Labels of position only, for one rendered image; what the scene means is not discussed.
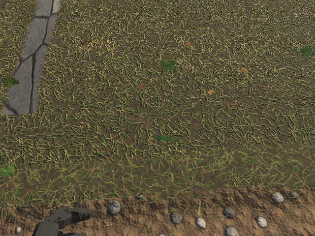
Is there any left robot hand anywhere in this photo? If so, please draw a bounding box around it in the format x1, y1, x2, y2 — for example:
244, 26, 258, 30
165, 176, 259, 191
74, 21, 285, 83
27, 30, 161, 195
32, 206, 93, 236

